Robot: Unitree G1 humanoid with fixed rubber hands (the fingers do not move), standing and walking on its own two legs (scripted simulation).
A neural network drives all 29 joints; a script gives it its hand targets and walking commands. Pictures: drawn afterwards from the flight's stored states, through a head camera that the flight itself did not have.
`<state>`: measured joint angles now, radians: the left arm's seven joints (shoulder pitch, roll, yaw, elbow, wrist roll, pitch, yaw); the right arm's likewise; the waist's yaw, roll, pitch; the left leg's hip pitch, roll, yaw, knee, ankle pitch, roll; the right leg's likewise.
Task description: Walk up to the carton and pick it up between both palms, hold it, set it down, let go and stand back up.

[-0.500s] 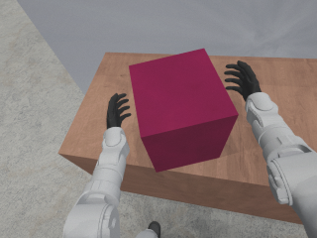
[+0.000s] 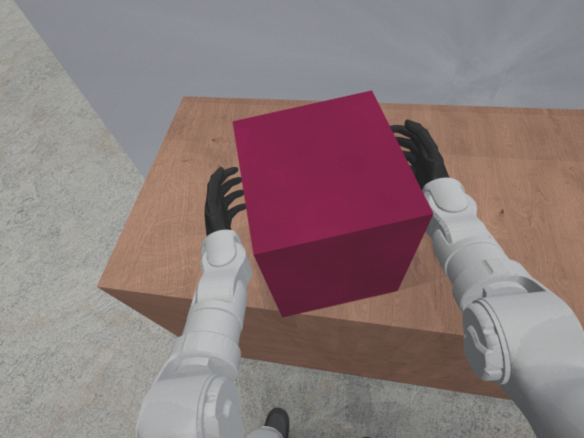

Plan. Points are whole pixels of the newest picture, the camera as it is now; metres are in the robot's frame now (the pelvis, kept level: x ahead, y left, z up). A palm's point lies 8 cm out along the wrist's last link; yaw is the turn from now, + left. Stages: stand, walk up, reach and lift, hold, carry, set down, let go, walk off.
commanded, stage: reach and lift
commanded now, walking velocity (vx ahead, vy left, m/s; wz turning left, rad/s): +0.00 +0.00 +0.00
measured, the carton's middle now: (323, 214) +0.43 +0.07 -0.01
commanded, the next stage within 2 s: none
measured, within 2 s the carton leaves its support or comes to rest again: leaves its support in 1.42 s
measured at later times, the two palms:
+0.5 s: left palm (224, 226) +0.36 +0.20 +0.03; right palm (430, 183) +0.46 -0.07 +0.05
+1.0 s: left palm (226, 226) +0.36 +0.20 +0.03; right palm (433, 185) +0.46 -0.08 +0.05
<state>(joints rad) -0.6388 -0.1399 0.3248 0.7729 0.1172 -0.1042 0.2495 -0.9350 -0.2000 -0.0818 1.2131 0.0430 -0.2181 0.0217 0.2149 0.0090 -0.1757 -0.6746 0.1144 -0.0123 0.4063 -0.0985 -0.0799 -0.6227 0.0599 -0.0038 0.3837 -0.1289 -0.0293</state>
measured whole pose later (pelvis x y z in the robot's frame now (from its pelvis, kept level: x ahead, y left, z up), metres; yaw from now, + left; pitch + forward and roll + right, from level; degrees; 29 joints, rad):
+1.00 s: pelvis +0.02 +0.00 +0.01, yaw +0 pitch +15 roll -1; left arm -0.56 -0.22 0.50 0.70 0.33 -0.14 0.17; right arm -0.85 -0.07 -0.41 1.22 -0.30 -0.29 0.05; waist 0.16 -0.02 -0.11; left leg -0.48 0.11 0.00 0.31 -0.09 -0.08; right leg -0.44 0.05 0.00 0.30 -0.13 -0.03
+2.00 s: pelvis +0.00 +0.00 +0.01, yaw +2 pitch +16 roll -2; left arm -0.56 -0.12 0.36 0.84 0.16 -0.19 0.21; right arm -0.84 -0.09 -0.20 1.27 -0.14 -0.35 -0.04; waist 0.12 -0.02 -0.19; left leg -0.55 0.10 -0.02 0.34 -0.08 -0.08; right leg -0.48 0.05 -0.03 0.31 -0.11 -0.03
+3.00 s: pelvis +0.00 +0.03 +0.01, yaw +5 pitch -6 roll -1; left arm -0.57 -0.04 0.24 0.36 0.25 0.49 0.08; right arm -0.68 0.01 -0.15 0.72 0.07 0.19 -0.15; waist -0.06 -0.09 -0.01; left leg -0.11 0.03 -0.04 0.34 -0.12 -0.04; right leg -0.02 -0.02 -0.05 0.30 -0.17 0.02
